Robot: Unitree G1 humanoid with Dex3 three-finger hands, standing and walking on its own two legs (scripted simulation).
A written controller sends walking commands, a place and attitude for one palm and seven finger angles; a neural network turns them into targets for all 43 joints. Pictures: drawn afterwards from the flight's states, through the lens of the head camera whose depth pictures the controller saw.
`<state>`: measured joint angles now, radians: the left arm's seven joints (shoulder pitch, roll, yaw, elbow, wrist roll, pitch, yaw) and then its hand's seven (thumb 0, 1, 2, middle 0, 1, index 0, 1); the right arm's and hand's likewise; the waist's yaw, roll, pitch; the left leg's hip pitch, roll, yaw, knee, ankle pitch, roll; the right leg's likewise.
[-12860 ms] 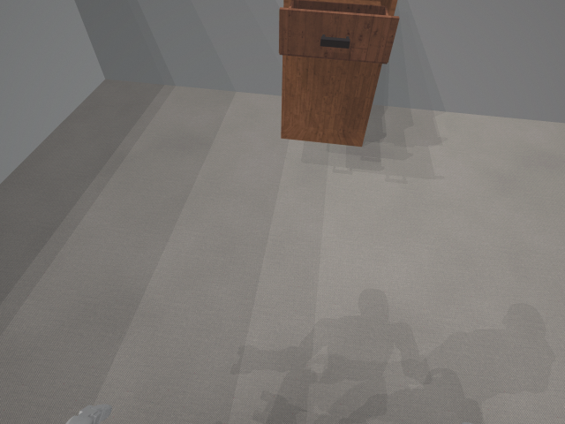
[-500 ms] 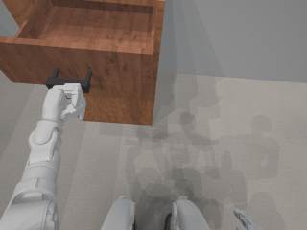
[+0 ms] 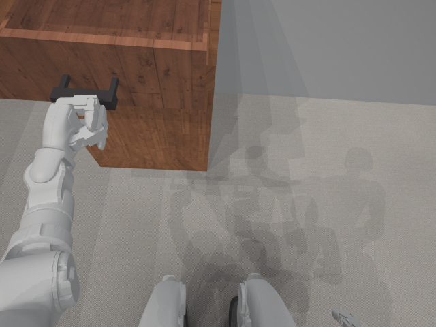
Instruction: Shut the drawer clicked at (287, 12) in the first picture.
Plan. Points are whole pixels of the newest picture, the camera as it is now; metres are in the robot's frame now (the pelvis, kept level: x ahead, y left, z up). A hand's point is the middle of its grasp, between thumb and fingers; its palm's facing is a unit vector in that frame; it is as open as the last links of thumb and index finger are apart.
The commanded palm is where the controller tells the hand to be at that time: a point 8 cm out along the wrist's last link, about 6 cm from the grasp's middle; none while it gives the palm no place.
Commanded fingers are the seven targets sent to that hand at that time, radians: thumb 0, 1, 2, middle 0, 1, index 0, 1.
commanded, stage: push the drawer shut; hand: left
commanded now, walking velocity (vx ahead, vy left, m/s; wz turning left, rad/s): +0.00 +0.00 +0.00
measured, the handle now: (87, 89) +0.53 +0.24 +0.05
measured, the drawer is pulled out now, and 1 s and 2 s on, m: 0.14 0.03 0.00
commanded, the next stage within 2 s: pull the fist back off the drawer in 1.50 s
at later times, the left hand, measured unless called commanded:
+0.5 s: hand (108, 101) +0.51 +0.20 +0.04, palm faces -0.04 -1.00 -0.04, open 3.0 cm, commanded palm +0.51 +0.23 +0.05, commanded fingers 0.00 0.90 0.90 -1.40 -1.60 -1.40 -1.60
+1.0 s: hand (115, 76) +0.56 +0.20 +0.05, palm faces -0.03 -1.00 -0.04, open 3.3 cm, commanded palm +0.57 +0.21 +0.05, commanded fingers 0.00 0.90 0.90 -1.40 -1.60 -1.40 -1.60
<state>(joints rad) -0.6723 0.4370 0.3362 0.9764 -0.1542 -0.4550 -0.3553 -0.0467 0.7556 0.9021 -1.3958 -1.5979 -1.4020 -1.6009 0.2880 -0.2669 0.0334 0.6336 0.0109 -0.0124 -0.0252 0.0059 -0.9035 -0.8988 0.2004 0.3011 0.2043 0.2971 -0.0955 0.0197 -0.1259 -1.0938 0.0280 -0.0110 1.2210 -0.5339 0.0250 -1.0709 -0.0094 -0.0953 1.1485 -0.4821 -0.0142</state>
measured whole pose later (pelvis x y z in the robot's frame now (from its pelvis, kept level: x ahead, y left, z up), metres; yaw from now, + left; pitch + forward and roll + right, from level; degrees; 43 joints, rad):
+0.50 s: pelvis -0.01 +0.00 -0.01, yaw -1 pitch +26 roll -5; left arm -0.92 0.56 0.39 1.16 -0.09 -0.41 -0.32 0.00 0.76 0.91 -1.40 -1.60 -1.40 -1.60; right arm 0.33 -0.27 0.06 0.64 -0.02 0.01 -0.01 0.00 -0.90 -0.90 0.20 0.30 0.20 0.30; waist -0.18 0.03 -0.12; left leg -1.21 0.04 -0.03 1.28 -0.53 0.03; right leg -1.18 0.00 -0.11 1.18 -0.46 -0.01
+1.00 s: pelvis -0.01 +0.01 -0.02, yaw -2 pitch +30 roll -6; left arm -1.15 0.70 0.42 1.28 0.00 -0.36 -0.29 0.05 0.78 0.92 -1.40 -1.60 -1.40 -1.60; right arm 0.36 -0.27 0.09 0.63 -0.04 0.03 0.00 0.00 -0.90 -0.90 0.20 0.30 0.21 0.30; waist -0.25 0.05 -0.10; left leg -1.31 0.05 -0.04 1.31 -0.54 0.03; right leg -1.26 0.01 -0.12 1.19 -0.46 -0.01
